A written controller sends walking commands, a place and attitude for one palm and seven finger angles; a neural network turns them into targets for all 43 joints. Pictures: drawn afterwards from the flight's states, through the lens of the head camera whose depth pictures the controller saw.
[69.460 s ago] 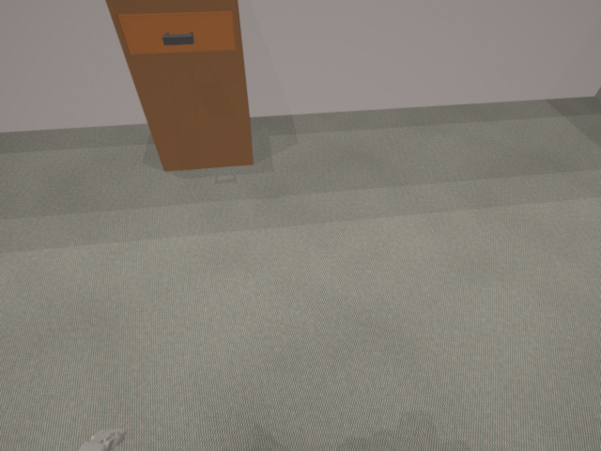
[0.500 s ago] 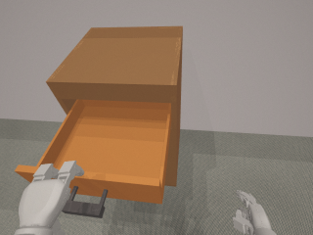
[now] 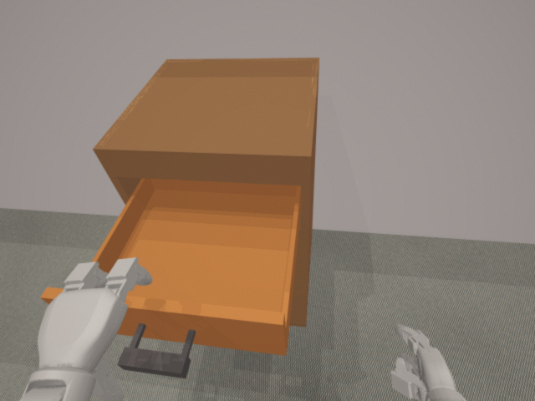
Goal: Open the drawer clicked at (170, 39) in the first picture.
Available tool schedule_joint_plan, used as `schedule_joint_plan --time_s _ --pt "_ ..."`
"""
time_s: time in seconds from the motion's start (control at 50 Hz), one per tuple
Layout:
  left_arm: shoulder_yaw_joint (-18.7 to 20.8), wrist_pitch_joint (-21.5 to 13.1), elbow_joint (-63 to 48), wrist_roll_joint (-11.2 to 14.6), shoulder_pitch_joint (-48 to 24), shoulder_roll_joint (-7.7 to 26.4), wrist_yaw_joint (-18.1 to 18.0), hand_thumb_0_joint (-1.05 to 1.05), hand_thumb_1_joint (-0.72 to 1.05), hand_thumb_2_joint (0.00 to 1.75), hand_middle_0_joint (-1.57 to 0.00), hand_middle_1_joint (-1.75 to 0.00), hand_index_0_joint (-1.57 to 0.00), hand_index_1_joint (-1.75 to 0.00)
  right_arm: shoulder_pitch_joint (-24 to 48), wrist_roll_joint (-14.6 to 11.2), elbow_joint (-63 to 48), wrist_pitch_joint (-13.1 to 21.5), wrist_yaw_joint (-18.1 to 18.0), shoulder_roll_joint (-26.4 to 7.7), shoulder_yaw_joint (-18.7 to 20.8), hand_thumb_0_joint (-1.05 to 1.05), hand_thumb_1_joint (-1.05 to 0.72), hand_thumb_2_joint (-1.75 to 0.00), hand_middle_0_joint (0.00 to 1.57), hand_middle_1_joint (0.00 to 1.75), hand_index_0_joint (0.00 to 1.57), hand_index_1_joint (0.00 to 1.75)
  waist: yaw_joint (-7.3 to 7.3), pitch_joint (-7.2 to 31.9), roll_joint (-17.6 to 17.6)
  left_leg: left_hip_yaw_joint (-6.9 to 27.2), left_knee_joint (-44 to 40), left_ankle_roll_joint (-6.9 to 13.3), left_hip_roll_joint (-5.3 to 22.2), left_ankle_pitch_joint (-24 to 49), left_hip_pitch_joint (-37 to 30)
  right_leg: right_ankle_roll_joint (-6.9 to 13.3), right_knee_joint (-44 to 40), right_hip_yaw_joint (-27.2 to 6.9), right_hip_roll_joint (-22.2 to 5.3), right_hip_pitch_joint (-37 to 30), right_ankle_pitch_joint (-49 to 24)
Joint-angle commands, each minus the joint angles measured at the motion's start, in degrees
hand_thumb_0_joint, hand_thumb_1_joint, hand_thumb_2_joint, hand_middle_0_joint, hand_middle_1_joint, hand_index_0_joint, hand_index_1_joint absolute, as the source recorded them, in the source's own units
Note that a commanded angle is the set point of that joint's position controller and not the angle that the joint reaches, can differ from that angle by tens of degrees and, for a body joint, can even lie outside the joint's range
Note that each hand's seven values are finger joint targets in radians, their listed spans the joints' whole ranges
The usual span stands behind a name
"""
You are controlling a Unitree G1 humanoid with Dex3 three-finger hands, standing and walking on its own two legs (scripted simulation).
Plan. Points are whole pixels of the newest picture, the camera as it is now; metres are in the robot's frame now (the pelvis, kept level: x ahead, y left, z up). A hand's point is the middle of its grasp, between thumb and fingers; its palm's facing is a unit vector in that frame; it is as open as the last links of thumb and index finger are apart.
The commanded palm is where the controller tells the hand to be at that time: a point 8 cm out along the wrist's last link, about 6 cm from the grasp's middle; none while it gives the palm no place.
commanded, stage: lift the hand off the handle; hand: left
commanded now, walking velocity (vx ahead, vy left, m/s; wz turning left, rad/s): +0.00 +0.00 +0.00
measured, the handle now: (160, 347) +0.21 +0.23 -0.08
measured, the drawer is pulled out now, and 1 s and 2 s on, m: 0.30 0.30 0.30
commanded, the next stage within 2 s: draw the hand back to the body in 0.04 s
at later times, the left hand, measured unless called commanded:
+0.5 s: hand (93, 323) +0.18 +0.25 +0.09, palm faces +0.06 -0.08 -0.99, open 13.9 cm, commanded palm +0.14 +0.25 +0.14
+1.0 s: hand (101, 296) +0.19 +0.22 +0.15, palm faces +0.38 -0.83 -0.40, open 13.2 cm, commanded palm +0.13 +0.26 +0.17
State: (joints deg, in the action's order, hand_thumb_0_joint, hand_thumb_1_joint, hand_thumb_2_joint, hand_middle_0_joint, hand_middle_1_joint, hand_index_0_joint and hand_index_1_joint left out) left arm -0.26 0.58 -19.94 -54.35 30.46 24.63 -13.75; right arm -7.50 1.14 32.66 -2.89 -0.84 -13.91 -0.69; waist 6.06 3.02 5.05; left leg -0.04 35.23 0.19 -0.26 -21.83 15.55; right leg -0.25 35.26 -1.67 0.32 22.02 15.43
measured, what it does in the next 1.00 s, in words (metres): stands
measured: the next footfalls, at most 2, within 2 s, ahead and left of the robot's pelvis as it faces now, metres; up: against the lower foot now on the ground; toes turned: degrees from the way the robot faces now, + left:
none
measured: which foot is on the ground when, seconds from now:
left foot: down 0.00-1.00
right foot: down 0.00-1.00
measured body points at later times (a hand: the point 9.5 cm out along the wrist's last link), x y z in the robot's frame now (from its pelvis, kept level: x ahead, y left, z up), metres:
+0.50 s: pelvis +0.00 +0.00 +0.01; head +0.01 -0.04 +0.45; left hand +0.17 +0.25 +0.14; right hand +0.23 -0.21 -0.09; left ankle -0.04 +0.12 -0.73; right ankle +0.03 -0.12 -0.73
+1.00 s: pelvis +0.02 -0.01 +0.01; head +0.00 -0.02 +0.46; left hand +0.16 +0.26 +0.17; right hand +0.21 -0.20 -0.06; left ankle -0.04 +0.12 -0.73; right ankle +0.03 -0.12 -0.73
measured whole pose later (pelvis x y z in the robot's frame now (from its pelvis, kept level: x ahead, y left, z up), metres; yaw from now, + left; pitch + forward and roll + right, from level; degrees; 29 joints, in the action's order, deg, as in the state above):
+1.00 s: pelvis +0.02 -0.01 +0.01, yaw +2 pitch -4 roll -1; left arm 10.1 -5.1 -27.2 -1.6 31.2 17.3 -7.3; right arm -12.8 0.7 34.5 9.9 -5.8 -10.5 -2.7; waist 3.9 -1.1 2.8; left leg 2.7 26.8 -0.3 0.4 -19.4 3.4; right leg 0.2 26.0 1.2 0.5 8.4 13.5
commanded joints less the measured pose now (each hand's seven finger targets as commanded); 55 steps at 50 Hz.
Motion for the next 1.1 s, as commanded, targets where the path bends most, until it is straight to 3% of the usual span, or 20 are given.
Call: schedule_joint_plan --time_s 0.0,0.02,0.12,0.22,0.24,0.28,0.32,0.38,0.48,0.62,0.72,0.74,0.76,0.78,0.8,0.82,0.84,0.94,1.02,1.08 --pt "6.71 0.27 -10.64 -0.14 -1.10 7.82 -1.43 0.00 -0.50 0.30 -0.30 -1.20 -0.30 -1.20 9.14 -0.09 -9.84 2.62 -0.19 -5.65 1.87 0.00 -0.90 -0.90 0.20 0.30 0.20 0.30 0.53 4.02 -4.19 -0.50 -7.08 0.16 0.48 14.73 2.82 1.68 -5.36 1.38 0.03 -7.98 -7.77" --pt "8.14 0.39 -10.46 -0.11 -0.82 8.90 -1.38 0.00 -0.50 0.30 -0.30 -1.20 -0.30 -1.20 9.75 -0.30 -9.98 2.69 -0.16 -5.90 1.83 0.00 -0.90 -0.90 0.20 0.30 0.20 0.30 0.57 5.08 -3.83 -0.25 -7.22 -0.06 0.49 14.83 2.58 1.97 -5.67 0.21 0.40 -8.73 -7.92" --pt "5.78 -0.43 -13.18 -0.50 -3.28 7.36 -1.36 0.00 -0.50 0.30 -0.30 -1.20 -0.30 -1.20 9.37 0.10 -10.16 2.70 -0.01 -5.87 2.02 0.00 -0.90 -0.90 0.20 0.30 0.20 0.30 -0.21 5.50 -2.33 -0.10 -6.72 -0.08 0.75 16.87 0.94 1.89 -5.82 0.61 0.47 -7.31 -8.36" --pt "10.46 -1.57 -13.56 -1.28 -2.22 11.78 -2.74 0.00 -0.50 0.30 -0.30 -1.20 -0.30 -1.20 8.86 0.34 -10.06 2.85 -0.50 -6.12 2.01 0.00 -0.90 -0.90 0.20 0.30 0.20 0.30 0.79 7.62 -2.12 -0.14 -6.50 -0.13 0.61 17.49 -0.06 2.10 -6.30 -0.57 0.39 -8.94 -9.69" --pt "9.78 -1.64 -13.98 -1.46 -1.34 10.80 -2.91 0.00 -0.50 0.30 -0.30 -1.20 -0.30 -1.20 8.12 0.51 -10.11 2.79 -0.38 -5.62 1.76 0.00 -0.90 -0.90 0.20 0.30 0.20 0.30 1.08 8.62 -1.72 -0.60 -6.24 -0.01 0.63 18.30 -0.28 1.91 -5.84 0.25 -0.27 -9.34 -9.99" --pt "10.21 -1.29 -12.72 -0.48 -1.42 10.84 -2.63 0.00 -0.50 0.30 -0.30 -1.20 -0.30 -1.20 8.81 0.19 -9.42 2.40 -0.48 -5.71 1.97 0.00 -0.90 -0.90 0.20 0.30 0.20 0.30 0.75 5.73 -2.84 -0.54 -6.90 -0.06 0.38 17.83 0.65 1.91 -6.40 0.35 0.01 -9.17 -10.67" --pt "10.96 -0.45 -12.67 0.38 -1.34 11.09 -2.05 0.00 -0.50 0.30 -0.30 -1.20 -0.30 -1.20 10.26 -0.22 -9.66 2.30 -0.47 -5.93 1.94 0.00 -0.90 -0.90 0.20 0.30 0.20 0.30 0.61 5.37 -1.70 -0.20 -7.50 -0.23 0.54 17.55 0.25 2.07 -6.93 -0.48 0.16 -9.54 -10.53" --pt "9.26 0.51 -12.62 1.86 -2.10 9.90 -0.36 0.00 -0.50 0.30 -0.30 -1.20 -0.30 -1.20 9.65 -0.25 -9.51 2.00 -0.62 -5.93 2.07 0.00 -0.90 -0.90 0.20 0.30 0.20 0.30 0.30 4.03 -3.58 -0.55 -8.38 0.26 0.46 16.92 0.46 1.58 -7.41 1.21 -0.24 -10.02 -10.13" --pt "10.82 0.81 -12.94 2.81 -0.89 12.27 2.08 0.00 -0.50 0.30 -0.30 -1.20 -0.30 -1.20 9.45 -0.33 -9.96 1.89 -1.11 -6.55 1.69 0.00 -0.90 -0.90 0.20 0.30 0.20 0.30 0.64 4.97 -5.81 -0.80 -8.76 0.54 0.46 17.03 -0.01 1.12 -8.01 1.18 -0.58 -11.76 -11.45" --pt "14.77 -1.21 -15.80 3.50 -0.31 15.15 1.88 0.00 -0.50 0.30 -0.30 -1.20 -0.30 -1.20 9.84 -0.38 -10.73 2.11 -1.67 -7.14 1.59 0.00 -0.90 -0.90 0.20 0.30 0.20 0.30 0.78 5.32 -1.51 -0.37 -8.37 0.26 0.82 18.20 -1.45 1.44 -8.90 -0.19 -0.43 -11.47 -11.83" --pt "16.91 -2.23 -15.15 4.23 -0.84 16.24 1.70 0.00 -0.50 0.30 -0.30 -1.20 -0.30 -1.20 9.64 -0.42 -10.27 2.04 -1.84 -7.15 1.97 0.00 -0.90 -0.90 0.20 0.30 0.20 0.30 0.72 4.42 -1.92 -0.13 -8.71 0.22 0.74 17.01 -1.60 1.55 -9.52 -0.39 -0.54 -11.02 -10.25" --pt "10.40 -3.30 -12.73 45.38 -0.12 -7.23 4.32 0.00 -0.47 0.32 -0.30 -1.18 -0.30 -1.18 4.55 -1.57 -12.11 6.34 -2.94 -1.34 1.83 0.00 -0.90 -0.90 0.20 0.30 0.20 0.30 -4.79 1.71 -5.77 0.20 -9.98 1.74 2.45 15.37 -7.47 1.27 -8.59 4.82 0.26 -14.67 -8.02" --pt "12.72 -5.21 -14.27 47.62 -0.14 -0.82 5.03 0.00 -0.43 0.33 -0.29 -1.15 -0.29 -1.15 4.83 -1.62 -11.43 9.26 -3.96 -3.10 1.58 0.00 -0.90 -0.90 0.20 0.30 0.20 0.30 -3.43 2.17 -7.15 0.86 -11.07 1.66 3.14 15.33 -7.19 0.97 -8.55 4.73 -0.18 -14.96 -5.99" --pt "14.88 -6.00 -14.29 47.99 0.53 0.85 4.90 0.00 -0.40 0.34 -0.29 -1.13 -0.29 -1.13 5.33 -1.66 -10.44 10.50 -4.46 -3.11 1.54 0.00 -0.90 -0.90 0.20 0.30 0.20 0.30 -2.96 0.99 -4.30 0.49 -11.48 1.46 2.86 14.30 -7.42 1.11 -9.46 4.40 0.07 -14.44 -4.76" --pt "17.35 -7.43 -18.94 50.78 -0.53 3.06 4.74 0.00 -0.36 0.36 -0.29 -1.11 -0.29 -1.11 4.76 -1.27 -10.36 11.14 -5.36 -3.15 1.22 0.00 -0.90 -0.90 0.20 0.30 0.20 0.30 -2.28 2.61 -6.07 0.57 -12.24 1.37 2.72 17.34 -7.70 0.84 -10.43 5.08 -0.61 -16.33 -6.94" --pt "18.80 -8.07 -19.00 51.93 -0.98 4.14 4.61 0.00 -0.32 0.37 -0.29 -1.09 -0.29 -1.09 5.90 -0.98 -9.49 12.25 -5.94 -3.14 0.84 0.00 -0.90 -0.90 0.20 0.30 0.20 0.30 -2.09 1.72 -4.76 0.46 -12.50 1.14 2.51 17.28 -7.87 0.79 -11.13 4.79 -0.61 -16.24 -7.22" --pt "18.22 -9.00 -22.05 52.36 -3.06 3.94 4.53 0.00 -0.29 0.39 -0.29 -1.07 -0.29 -1.07 4.63 -0.59 -9.52 13.70 -6.18 -3.09 0.70 0.00 -0.90 -0.90 0.20 0.30 0.20 0.30 -2.17 2.70 -4.14 0.28 -12.74 1.05 2.18 18.38 -7.87 0.71 -11.12 4.82 -1.30 -17.41 -8.87" --pt "18.60 -9.88 -21.24 53.80 -4.37 2.68 4.98 0.00 -0.12 0.47 -0.27 -0.95 -0.27 -0.95 3.30 -0.13 -6.81 17.06 -5.66 -2.76 0.23 0.00 -0.90 -0.90 0.20 0.30 0.20 0.30 -2.41 -4.03 3.93 -0.07 -14.28 -0.22 1.65 18.79 -5.84 1.61 -13.34 4.72 -1.27 -16.60 -9.66" --pt "19.84 -10.23 -16.94 54.85 -1.98 1.61 6.11 0.00 0.02 0.52 -0.26 -0.86 -0.26 -0.86 3.94 -0.13 -5.77 17.48 -4.96 -2.66 0.82 0.00 -0.90 -0.90 0.20 0.30 0.20 0.30 -2.11 -4.62 -2.44 -0.01 -14.42 -0.20 2.11 19.92 -5.57 1.58 -14.02 4.67 -0.71 -17.20 -11.57" --pt "20.38 -10.93 -18.23 55.60 -1.97 1.32 6.81 0.00 0.13 0.57 -0.25 -0.80 -0.25 -0.80 4.00 -0.22 -5.95 17.35 -4.51 -2.85 1.19 0.00 -0.90 -0.90 0.20 0.30 0.20 0.30 -2.05 -0.66 -2.66 -0.45 -14.38 0.02 2.09 21.31 -6.14 1.29 -13.15 4.47 -1.21 -19.38 -13.69"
